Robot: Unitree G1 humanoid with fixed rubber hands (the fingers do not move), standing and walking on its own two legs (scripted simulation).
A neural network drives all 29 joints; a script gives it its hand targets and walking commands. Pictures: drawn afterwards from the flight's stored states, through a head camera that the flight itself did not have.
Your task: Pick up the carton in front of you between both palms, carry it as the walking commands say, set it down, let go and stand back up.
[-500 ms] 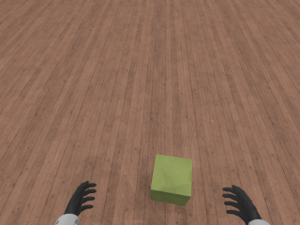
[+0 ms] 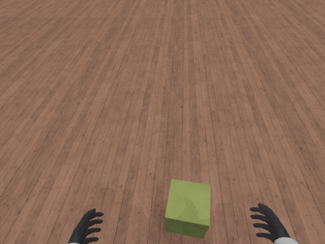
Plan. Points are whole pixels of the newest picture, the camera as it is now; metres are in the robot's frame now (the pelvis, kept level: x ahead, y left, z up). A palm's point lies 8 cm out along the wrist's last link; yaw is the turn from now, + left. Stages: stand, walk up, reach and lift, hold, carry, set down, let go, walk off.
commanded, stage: stand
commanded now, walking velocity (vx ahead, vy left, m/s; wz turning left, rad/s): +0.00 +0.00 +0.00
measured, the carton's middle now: (187, 209) +0.43 -0.09 -0.65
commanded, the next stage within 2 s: none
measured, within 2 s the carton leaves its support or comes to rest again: neither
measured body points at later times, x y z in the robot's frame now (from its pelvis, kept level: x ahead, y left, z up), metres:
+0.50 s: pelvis +0.02 -0.01 +0.00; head +0.03 -0.03 +0.45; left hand +0.14 +0.28 -0.09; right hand +0.17 -0.30 -0.10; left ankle -0.04 +0.12 -0.74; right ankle +0.00 -0.12 -0.74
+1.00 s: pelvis +0.00 -0.01 +0.01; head +0.00 -0.02 +0.46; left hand +0.11 +0.30 -0.10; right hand +0.13 -0.31 -0.11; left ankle -0.04 +0.12 -0.74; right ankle +0.00 -0.12 -0.74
